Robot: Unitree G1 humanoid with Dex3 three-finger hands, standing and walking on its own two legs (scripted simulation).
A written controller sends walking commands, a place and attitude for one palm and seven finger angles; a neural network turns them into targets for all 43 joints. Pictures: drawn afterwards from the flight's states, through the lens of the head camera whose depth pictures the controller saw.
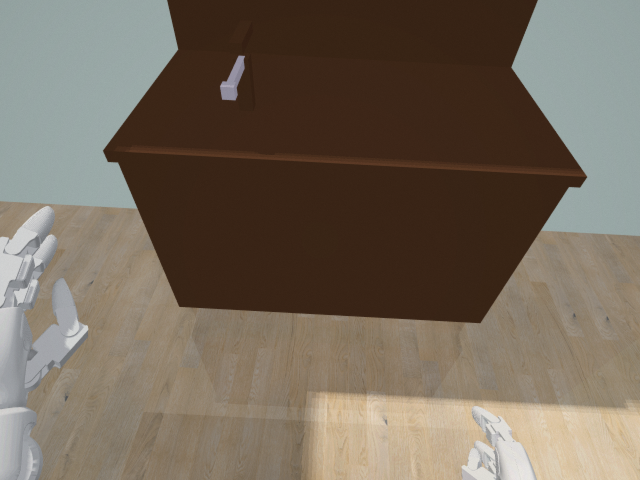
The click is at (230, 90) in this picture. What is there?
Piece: tap's lever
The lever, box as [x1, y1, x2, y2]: [220, 81, 237, 99]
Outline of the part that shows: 222,81 220,86 222,99 235,99 237,94 235,82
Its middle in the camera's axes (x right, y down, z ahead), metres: -0.19 -0.31 +0.80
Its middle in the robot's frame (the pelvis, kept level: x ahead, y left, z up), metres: +0.81 +0.24 +0.09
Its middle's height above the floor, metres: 0.87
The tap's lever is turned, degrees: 0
